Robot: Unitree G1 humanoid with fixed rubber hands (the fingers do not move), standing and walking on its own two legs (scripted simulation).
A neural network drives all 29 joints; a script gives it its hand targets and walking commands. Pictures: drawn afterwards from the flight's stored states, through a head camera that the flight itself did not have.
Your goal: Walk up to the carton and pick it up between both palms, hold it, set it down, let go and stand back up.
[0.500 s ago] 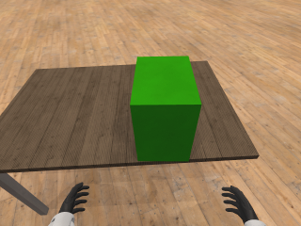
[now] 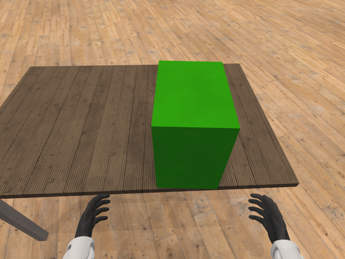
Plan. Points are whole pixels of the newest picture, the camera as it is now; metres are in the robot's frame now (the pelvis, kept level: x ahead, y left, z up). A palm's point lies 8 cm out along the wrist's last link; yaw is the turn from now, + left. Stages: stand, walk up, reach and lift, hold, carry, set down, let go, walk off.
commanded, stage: reach and lift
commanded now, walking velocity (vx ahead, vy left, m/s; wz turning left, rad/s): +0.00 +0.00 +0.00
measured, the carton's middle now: (188, 126) +0.50 -0.02 -0.01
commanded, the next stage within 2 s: none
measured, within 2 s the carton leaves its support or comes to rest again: neither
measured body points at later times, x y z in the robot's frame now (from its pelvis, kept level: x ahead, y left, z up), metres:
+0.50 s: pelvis +0.01 +0.00 +0.00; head +0.02 +0.00 +0.45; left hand +0.23 +0.22 -0.03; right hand +0.22 -0.21 -0.04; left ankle +0.02 +0.14 -0.73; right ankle +0.03 -0.12 -0.73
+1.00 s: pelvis +0.02 +0.00 +0.00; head +0.03 -0.01 +0.45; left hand +0.30 +0.19 +0.02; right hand +0.30 -0.22 +0.02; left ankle +0.02 +0.14 -0.73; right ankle +0.03 -0.12 -0.73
